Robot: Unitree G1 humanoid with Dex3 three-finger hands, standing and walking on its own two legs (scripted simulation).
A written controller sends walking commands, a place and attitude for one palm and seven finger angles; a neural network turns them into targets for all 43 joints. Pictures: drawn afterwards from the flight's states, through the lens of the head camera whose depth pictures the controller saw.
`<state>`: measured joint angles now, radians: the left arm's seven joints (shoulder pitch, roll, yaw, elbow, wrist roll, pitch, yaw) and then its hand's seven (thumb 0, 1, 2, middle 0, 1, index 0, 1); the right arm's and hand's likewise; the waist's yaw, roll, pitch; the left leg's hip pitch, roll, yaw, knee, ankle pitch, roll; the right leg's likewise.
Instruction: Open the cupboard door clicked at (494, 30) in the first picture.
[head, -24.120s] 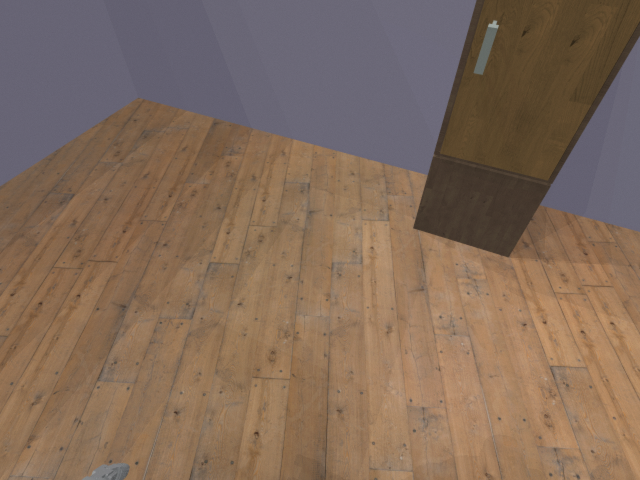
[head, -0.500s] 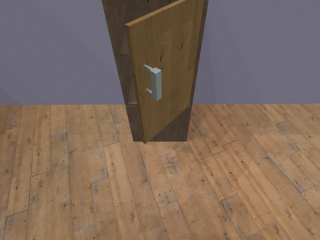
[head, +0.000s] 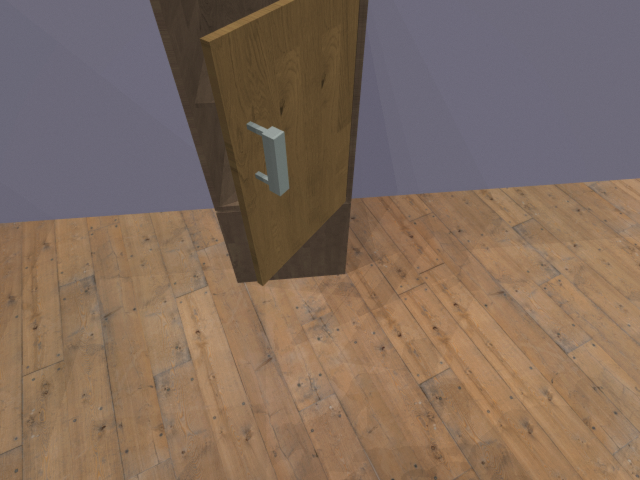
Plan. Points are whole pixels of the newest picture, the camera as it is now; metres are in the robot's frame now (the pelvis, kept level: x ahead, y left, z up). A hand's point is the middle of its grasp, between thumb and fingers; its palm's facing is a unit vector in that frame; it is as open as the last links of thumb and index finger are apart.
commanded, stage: walk to a spot facing it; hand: left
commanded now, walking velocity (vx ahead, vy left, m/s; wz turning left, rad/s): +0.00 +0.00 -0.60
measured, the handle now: (266, 158) +0.60 +0.14 +0.04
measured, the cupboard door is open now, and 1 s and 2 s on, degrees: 48 48 48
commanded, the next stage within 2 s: none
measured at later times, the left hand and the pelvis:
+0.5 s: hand out of the picture +0.05 +0.17 -0.16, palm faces -0.15 -0.95 -0.27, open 7.4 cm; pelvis -0.02 -0.03 +0.00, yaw -14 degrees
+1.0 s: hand (243, 475) +0.15 +0.13 -0.17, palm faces -0.47 -0.83 -0.29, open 7.4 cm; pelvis -0.03 -0.02 -0.01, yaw -31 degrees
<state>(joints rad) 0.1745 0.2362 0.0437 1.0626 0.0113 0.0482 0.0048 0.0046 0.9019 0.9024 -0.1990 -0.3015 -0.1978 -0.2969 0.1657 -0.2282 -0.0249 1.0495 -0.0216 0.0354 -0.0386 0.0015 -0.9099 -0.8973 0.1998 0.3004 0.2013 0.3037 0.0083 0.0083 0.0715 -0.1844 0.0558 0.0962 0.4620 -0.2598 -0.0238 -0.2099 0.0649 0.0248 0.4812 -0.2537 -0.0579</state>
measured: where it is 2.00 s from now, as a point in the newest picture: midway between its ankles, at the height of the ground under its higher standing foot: outside the picture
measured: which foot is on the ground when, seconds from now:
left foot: down 0.00-0.18, up 0.20-0.60, down 0.62-0.86, up 0.88-1.00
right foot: down 0.00-0.60, up 0.62-0.84, down 0.86-1.00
